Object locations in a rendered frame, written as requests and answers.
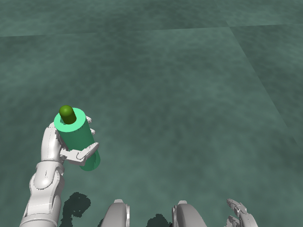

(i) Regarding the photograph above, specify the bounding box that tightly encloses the left robot arm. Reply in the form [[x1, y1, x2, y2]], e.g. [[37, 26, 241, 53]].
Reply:
[[19, 160, 65, 227]]

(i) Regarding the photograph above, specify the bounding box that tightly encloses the right robot hand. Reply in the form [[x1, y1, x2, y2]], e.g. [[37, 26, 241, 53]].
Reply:
[[224, 199, 258, 227]]

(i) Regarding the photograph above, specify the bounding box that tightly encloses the left robot hand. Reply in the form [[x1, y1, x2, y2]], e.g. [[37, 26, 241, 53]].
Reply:
[[41, 116, 99, 166]]

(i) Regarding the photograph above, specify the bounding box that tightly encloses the bottle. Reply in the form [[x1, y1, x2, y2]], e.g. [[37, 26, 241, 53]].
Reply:
[[54, 105, 100, 171]]

